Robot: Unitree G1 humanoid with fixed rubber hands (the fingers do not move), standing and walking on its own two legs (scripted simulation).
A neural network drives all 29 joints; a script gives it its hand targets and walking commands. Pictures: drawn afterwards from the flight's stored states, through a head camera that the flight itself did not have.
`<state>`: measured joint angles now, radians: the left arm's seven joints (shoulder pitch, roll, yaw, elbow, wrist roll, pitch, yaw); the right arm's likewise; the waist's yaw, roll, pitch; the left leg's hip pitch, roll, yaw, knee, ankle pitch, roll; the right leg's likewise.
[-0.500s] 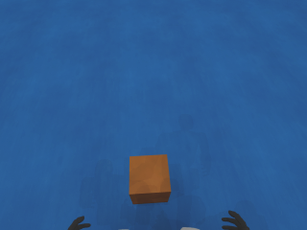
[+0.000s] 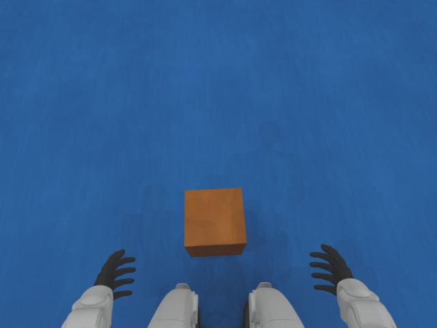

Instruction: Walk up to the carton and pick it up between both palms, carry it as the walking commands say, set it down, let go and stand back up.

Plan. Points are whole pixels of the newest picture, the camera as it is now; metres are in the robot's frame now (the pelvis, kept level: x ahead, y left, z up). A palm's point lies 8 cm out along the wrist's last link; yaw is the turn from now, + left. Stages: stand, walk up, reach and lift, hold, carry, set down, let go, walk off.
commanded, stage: reach and lift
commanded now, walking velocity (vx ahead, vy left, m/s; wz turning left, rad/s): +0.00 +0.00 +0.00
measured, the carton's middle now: (214, 224) +0.43 +0.03 -0.59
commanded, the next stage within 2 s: none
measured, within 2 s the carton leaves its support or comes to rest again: neither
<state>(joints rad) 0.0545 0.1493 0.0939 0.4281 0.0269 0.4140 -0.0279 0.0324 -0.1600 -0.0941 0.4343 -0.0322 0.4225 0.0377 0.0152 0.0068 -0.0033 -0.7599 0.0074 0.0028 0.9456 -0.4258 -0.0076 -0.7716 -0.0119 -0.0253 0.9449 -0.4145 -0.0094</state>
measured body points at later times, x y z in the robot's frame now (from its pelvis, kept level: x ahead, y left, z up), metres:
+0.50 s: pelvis -0.07 +0.00 -0.04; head +0.13 +0.00 +0.36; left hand +0.31 +0.21 -0.14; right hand +0.32 -0.21 -0.14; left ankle +0.02 +0.12 -0.68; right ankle +0.02 -0.11 -0.68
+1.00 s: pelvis -0.04 +0.00 -0.06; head +0.26 +0.00 +0.28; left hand +0.44 +0.21 -0.17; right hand +0.47 -0.19 -0.17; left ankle +0.02 +0.12 -0.68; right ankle +0.02 -0.11 -0.68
